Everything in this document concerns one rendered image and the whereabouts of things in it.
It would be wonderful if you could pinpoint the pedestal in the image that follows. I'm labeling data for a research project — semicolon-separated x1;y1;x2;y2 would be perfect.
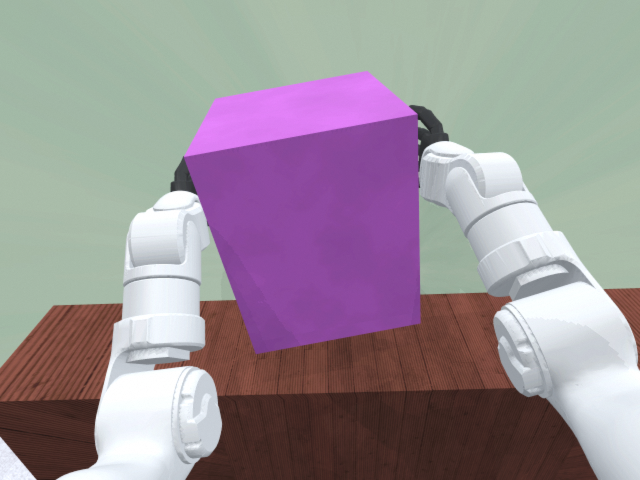
0;288;640;480

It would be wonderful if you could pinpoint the robot right forearm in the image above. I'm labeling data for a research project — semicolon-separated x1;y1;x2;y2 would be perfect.
419;141;638;364

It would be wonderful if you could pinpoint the robot left forearm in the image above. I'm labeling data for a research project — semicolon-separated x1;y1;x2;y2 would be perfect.
95;191;210;454

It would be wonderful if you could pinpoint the left robot upper arm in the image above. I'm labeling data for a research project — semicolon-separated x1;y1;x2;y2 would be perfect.
56;366;222;480

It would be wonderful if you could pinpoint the right robot upper arm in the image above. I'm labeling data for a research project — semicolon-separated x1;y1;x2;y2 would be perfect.
493;281;640;480

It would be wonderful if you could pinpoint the left robot hand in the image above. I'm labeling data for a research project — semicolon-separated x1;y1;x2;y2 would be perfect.
170;156;209;226

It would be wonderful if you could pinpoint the right robot hand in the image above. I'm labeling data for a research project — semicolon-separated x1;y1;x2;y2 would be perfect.
409;105;449;188

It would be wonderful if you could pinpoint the carton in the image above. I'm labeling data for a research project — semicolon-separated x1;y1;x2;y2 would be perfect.
184;71;421;354

